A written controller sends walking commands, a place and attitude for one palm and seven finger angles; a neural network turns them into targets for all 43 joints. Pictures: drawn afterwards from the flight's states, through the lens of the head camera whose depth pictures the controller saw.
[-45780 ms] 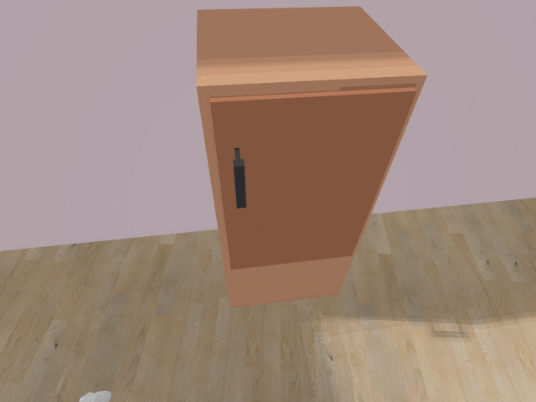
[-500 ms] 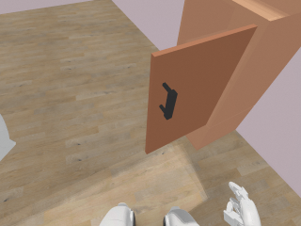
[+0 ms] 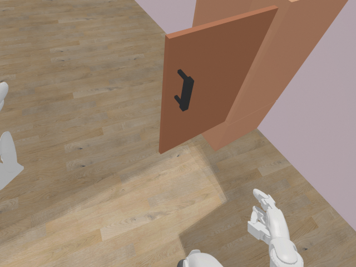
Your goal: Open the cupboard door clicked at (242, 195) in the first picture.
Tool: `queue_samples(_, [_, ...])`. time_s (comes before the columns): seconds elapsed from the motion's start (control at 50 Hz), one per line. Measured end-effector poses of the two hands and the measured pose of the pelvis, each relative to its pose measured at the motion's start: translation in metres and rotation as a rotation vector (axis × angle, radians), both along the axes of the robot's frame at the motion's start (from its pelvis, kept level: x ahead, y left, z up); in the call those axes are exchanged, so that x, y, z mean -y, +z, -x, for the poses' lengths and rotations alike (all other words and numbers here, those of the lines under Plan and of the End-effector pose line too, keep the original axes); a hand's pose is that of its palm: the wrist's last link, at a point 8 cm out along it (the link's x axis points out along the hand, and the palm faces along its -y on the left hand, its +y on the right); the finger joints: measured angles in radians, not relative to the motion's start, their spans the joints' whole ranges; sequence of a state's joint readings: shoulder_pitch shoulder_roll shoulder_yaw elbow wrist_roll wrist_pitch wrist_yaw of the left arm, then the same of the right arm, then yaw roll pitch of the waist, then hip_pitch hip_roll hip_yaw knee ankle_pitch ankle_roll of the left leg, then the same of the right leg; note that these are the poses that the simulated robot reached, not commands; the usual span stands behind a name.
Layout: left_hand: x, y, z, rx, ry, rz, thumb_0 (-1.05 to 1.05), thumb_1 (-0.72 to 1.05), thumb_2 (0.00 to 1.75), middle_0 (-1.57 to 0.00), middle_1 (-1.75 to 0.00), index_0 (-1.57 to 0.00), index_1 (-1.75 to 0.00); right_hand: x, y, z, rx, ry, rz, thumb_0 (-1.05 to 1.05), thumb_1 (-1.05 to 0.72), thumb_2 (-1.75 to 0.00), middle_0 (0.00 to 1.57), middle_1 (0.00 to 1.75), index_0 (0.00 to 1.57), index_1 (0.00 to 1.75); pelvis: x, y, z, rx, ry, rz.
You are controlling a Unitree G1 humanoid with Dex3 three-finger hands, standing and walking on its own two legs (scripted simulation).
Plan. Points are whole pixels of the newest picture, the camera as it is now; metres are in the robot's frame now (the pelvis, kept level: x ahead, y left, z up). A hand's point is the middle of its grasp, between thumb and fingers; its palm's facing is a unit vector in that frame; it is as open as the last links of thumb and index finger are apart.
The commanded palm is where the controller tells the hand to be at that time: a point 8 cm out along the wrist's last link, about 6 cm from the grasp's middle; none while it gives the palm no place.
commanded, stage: stop stepping back and stand still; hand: left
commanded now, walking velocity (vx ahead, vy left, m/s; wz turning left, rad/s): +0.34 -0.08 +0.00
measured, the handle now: (182, 90) +0.59 +0.02 -0.01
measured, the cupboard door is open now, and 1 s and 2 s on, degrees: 90 90 90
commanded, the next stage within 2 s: let the arm hang, fingers relaxed in 0.70 s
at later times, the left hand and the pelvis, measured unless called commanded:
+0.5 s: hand (25, 237) +0.15 +0.21 +0.16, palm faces +0.30 -0.83 -0.47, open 7.4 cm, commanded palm +0.09 +0.27 +0.18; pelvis -0.08 -0.02 +0.00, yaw -5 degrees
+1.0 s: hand out of the picture +0.08 +0.17 -0.12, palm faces -0.03 -0.96 -0.29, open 7.4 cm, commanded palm none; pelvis -0.09 -0.02 -0.02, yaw -3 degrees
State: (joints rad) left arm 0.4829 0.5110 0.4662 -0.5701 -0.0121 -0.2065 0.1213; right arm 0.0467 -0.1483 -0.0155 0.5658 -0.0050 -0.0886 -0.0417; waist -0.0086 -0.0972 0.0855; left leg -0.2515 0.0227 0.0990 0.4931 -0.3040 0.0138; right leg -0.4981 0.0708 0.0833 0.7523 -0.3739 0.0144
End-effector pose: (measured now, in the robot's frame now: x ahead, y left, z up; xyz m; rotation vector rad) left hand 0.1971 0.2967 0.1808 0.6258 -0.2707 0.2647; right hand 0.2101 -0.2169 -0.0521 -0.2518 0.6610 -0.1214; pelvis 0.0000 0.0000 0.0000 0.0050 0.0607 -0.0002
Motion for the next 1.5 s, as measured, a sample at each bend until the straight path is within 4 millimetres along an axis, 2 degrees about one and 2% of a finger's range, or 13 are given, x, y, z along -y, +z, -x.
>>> queue_samples(0.14, [0.028, 0.018, 0.040, -0.034, -0.048, -0.056, 0.01, 0.88, 0.90, -0.21, -0.30, -0.21, -0.30, 0.027, -0.010, 0.085, -0.049, -0.079, -0.025, 0.01, -0.90, -0.90, 0.20, 0.30, 0.20, 0.30, 0.013, 0.000, 0.019, 0.029, -0.064, 0.012])
queue_samples(0.26, [0.034, 0.003, 0.054, -0.058, 0.028, 0.011, 0.01, 0.88, 0.90, -0.21, -0.30, -0.22, -0.30, 0.060, -0.033, 0.150, -0.150, -0.165, -0.017, 0.01, -0.90, -0.90, 0.20, 0.30, 0.20, 0.30, 0.024, 0.000, 0.046, 0.041, -0.085, 0.009])
queue_samples(0.38, [0.040, -0.010, 0.069, -0.056, 0.032, 0.092, 0.01, 0.88, 0.90, -0.21, -0.30, -0.21, -0.30, 0.079, -0.029, 0.201, -0.185, -0.243, 0.023, 0.02, -0.90, -0.90, 0.20, 0.30, 0.20, 0.30, 0.025, 0.005, 0.064, 0.052, -0.098, -0.014])
queue_samples(0.5, [0.045, -0.003, 0.085, 0.016, -0.037, 0.081, 0.02, 0.88, 0.90, -0.21, -0.30, -0.21, -0.30, 0.079, -0.023, 0.219, -0.135, -0.251, 0.071, 0.02, -0.90, -0.90, 0.20, 0.30, 0.20, 0.30, 0.019, 0.000, 0.078, 0.069, -0.089, -0.002])
queue_samples(0.6, [0.036, 0.018, 0.096, 0.080, 0.008, -0.014, 0.01, 0.88, 0.90, -0.21, -0.30, -0.21, -0.30, 0.066, -0.032, 0.212, -0.083, -0.235, 0.009, 0.02, -0.90, -0.90, 0.20, 0.30, 0.20, 0.30, 0.024, -0.003, 0.078, 0.083, -0.093, -0.004])
queue_samples(0.66, [0.032, 0.013, 0.098, 0.079, 0.052, -0.009, 0.01, 0.88, 0.90, -0.21, -0.30, -0.21, -0.30, 0.060, -0.043, 0.201, -0.081, -0.204, -0.027, 0.01, -0.90, -0.90, 0.20, 0.30, 0.20, 0.30, 0.027, -0.009, 0.081, 0.084, -0.100, 0.006])
queue_samples(0.82, [0.038, -0.027, 0.093, -0.038, 0.040, 0.147, 0.01, 0.89, 0.90, -0.21, -0.30, -0.21, -0.30, 0.049, -0.035, 0.181, -0.099, -0.123, -0.022, 0.02, -0.90, -0.90, 0.20, 0.30, 0.20, 0.30, 0.019, -0.003, 0.082, 0.074, -0.079, 0.005])
queue_samples(0.86, [0.034, -0.073, 0.080, -0.208, 0.045, 0.195, 0.01, 0.89, 0.90, -0.20, -0.30, -0.20, -0.30, 0.051, -0.047, 0.177, -0.117, -0.095, -0.024, 0.01, -0.90, -0.90, 0.20, 0.30, 0.20, 0.30, 0.012, -0.012, 0.082, 0.053, -0.059, 0.020])
queue_samples(0.92, [0.041, -0.167, 0.081, -0.608, 0.116, 0.320, 0.00, 0.90, 0.90, -0.20, -0.30, -0.20, -0.30, 0.050, -0.065, 0.183, -0.200, -0.093, -0.038, 0.01, -0.90, -0.90, 0.20, 0.30, 0.20, 0.30, 0.010, -0.015, 0.087, 0.047, -0.042, -0.009])
queue_samples(1.0, [0.083, -0.267, 0.129, -1.044, 0.136, 0.432, 0.01, 0.90, 0.90, -0.19, -0.30, -0.20, -0.30, 0.047, -0.079, 0.206, -0.298, -0.092, -0.064, 0.01, -0.90, -0.90, 0.20, 0.30, 0.20, 0.30, 0.020, -0.018, 0.092, 0.064, -0.053, -0.043])
queue_samples(1.06, [0.117, -0.308, 0.185, -1.289, 0.129, 0.501, 0.01, 0.90, 0.90, -0.20, -0.30, -0.20, -0.30, 0.049, -0.086, 0.231, -0.402, -0.126, -0.086, 0.01, -0.90, -0.90, 0.20, 0.30, 0.20, 0.30, 0.026, -0.015, 0.096, 0.080, -0.049, -0.024])
queue_samples(1.28, [0.073, -0.315, 0.258, -1.475, 0.352, 0.524, -0.02, 0.95, 0.90, -0.20, -0.30, -0.20, -0.30, 0.042, -0.084, 0.316, -0.716, -0.180, -0.064, 0.01, -0.91, -0.90, 0.20, 0.30, 0.20, 0.30, 0.021, 0.002, 0.101, 0.078, -0.024, 0.019])
queue_samples(1.5, [0.047, -0.304, 0.269, -1.512, 0.413, 0.479, 0.00, 0.91, 0.90, -0.20, -0.30, -0.20, -0.30, 0.031, -0.090, 0.319, -0.724, -0.184, -0.095, 0.01, -0.91, -0.90, 0.20, 0.30, 0.20, 0.30, 0.011, 0.007, 0.101, 0.087, -0.033, 0.007])
